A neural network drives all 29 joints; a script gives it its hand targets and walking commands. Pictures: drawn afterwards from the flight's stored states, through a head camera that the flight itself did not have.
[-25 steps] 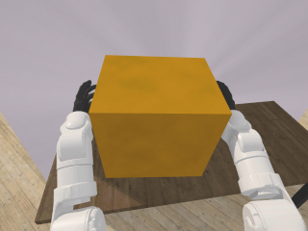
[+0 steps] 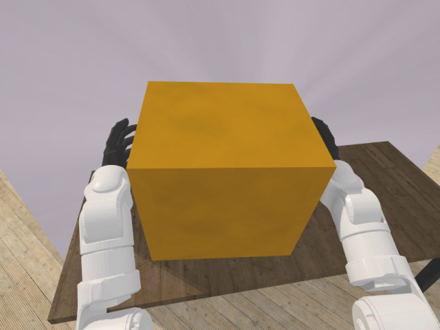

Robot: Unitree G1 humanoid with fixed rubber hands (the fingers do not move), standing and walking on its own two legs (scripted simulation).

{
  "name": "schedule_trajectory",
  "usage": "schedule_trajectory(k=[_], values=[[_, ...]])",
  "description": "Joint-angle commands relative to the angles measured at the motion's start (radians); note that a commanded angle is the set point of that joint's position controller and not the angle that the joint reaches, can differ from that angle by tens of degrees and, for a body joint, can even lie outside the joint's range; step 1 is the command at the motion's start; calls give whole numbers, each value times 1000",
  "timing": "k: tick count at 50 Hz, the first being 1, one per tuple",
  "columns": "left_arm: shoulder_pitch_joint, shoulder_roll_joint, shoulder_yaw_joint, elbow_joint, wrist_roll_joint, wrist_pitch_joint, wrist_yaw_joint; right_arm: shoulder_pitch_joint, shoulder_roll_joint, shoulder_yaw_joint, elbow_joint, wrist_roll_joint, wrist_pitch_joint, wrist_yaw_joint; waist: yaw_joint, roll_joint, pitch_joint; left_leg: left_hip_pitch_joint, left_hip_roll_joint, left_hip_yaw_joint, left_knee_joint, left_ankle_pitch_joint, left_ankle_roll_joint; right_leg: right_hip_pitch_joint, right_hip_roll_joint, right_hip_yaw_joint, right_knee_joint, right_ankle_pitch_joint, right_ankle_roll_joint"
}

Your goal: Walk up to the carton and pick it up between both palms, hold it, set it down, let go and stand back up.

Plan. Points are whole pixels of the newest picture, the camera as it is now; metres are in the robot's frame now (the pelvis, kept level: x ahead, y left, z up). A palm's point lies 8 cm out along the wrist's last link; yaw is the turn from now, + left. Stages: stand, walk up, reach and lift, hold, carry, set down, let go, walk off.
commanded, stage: hold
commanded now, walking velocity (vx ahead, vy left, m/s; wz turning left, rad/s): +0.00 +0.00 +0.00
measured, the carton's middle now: (222, 172) +0.37 +0.00 +0.15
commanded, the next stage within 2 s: none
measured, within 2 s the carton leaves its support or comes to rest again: neither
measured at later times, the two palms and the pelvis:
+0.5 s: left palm (114, 163) +0.34 +0.19 +0.19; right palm (323, 158) +0.35 -0.17 +0.19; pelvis +0.00 +0.00 +0.00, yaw +1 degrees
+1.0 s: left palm (117, 165) +0.35 +0.18 +0.19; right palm (323, 159) +0.35 -0.17 +0.18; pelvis +0.00 +0.00 +0.00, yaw +1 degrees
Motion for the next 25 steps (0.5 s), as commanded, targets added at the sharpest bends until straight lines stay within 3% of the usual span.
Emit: schedule_trajectory(k=[1, 12, 25], values=[[-591, -461, -487, -71, -145, -35, -130, -760, 494, 374, -290, 108, -73, 153, 3, 46, -307, -20, -51, 46, -47, 226, -39, 172, 57, -14, 5, 126, -5], [-620, -445, -460, -20, -140, -54, -151, -774, 535, 378, -273, 98, -69, 120, -6, 20, -308, -60, -67, 52, -50, 193, -22, 227, 45, -3, 15, 193, 25], [-614, -471, -480, -41, -147, -52, -144, -782, 519, 376, -281, 110, -78, 133, -10, 51, -332, -6, -57, 47, -33, 255, -44, 193, 60, -21, 10, 164, 4]])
